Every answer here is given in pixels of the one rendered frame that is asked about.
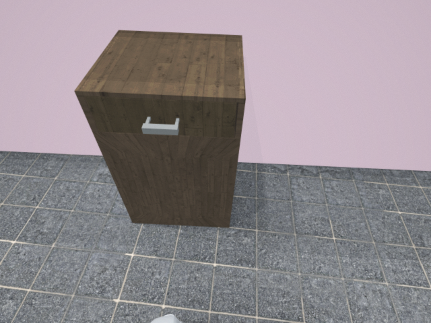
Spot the drawer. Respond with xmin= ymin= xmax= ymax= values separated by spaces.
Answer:
xmin=85 ymin=96 xmax=237 ymax=138

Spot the cabinet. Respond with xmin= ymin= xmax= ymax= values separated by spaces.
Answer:
xmin=74 ymin=30 xmax=246 ymax=227

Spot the handle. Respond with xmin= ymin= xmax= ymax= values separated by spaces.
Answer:
xmin=141 ymin=116 xmax=180 ymax=135

